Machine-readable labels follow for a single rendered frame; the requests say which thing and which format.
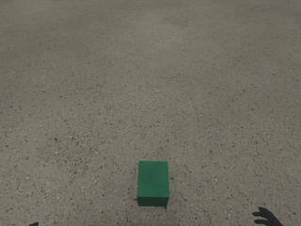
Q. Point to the right robot hand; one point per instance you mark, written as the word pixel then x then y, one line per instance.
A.
pixel 264 213

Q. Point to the carton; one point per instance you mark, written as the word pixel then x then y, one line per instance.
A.
pixel 152 184

